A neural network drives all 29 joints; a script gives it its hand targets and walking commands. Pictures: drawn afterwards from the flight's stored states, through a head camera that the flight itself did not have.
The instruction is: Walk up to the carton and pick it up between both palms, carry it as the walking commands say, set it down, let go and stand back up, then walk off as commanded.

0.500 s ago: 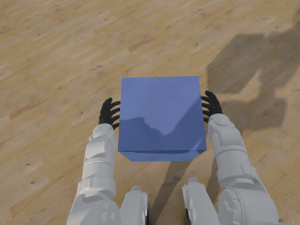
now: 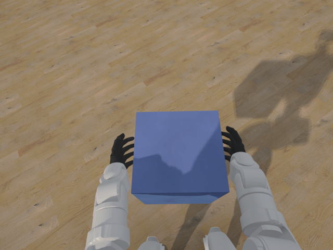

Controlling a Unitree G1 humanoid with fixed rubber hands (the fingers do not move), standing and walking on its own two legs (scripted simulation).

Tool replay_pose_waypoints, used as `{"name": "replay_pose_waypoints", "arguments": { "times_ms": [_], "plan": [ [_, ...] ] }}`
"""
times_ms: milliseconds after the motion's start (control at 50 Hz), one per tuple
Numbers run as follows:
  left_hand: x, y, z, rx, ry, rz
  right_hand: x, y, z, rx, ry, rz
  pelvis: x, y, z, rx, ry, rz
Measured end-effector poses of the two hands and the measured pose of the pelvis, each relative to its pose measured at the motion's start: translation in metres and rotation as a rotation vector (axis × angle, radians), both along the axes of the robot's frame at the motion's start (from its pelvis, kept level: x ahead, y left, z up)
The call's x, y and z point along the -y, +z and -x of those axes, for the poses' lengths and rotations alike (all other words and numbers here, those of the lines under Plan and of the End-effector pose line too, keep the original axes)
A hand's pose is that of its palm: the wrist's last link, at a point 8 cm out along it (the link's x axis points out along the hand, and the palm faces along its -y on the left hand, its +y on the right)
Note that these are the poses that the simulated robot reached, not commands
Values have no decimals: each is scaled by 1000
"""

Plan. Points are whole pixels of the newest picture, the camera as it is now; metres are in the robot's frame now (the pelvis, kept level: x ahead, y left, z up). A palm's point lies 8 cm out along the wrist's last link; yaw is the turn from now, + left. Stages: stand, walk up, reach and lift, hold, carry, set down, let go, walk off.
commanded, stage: reach and lift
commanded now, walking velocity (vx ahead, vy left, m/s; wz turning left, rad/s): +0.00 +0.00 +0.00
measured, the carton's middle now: (177, 162) +0.36 -0.01 -0.11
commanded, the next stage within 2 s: none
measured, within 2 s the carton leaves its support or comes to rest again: neither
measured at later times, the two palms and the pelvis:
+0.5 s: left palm (111, 158) +0.32 +0.13 +0.06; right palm (249, 145) +0.33 -0.17 +0.04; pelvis +0.00 -0.01 +0.04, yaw -1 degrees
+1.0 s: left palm (94, 156) +0.30 +0.14 +0.12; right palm (255, 142) +0.31 -0.16 +0.10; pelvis +0.00 +0.00 +0.06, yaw -1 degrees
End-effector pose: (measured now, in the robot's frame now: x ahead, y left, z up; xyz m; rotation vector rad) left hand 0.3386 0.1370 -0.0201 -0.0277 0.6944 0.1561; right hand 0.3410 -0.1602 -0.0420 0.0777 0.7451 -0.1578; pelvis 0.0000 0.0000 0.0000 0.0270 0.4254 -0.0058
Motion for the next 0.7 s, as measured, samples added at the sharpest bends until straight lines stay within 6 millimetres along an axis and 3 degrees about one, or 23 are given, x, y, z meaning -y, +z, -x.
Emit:
{"name": "replay_pose_waypoints", "arguments": {
  "times_ms": [180, 340, 700],
  "plan": [
    [2, 35, 7, 47, -3, 4, 2, 37, 5, 49, -1, 2, 1, 14, 5, 89, -5, 1],
    [4, 52, 16, 22, -5, 4, 5, 56, 13, 28, 7, 9, 4, 27, 7, 172, -9, 0],
    [3, 107, 22, 46, -9, 4, 5, 111, 21, 60, 9, -7, 10, 51, -6, 321, -18, -1]
  ]
}}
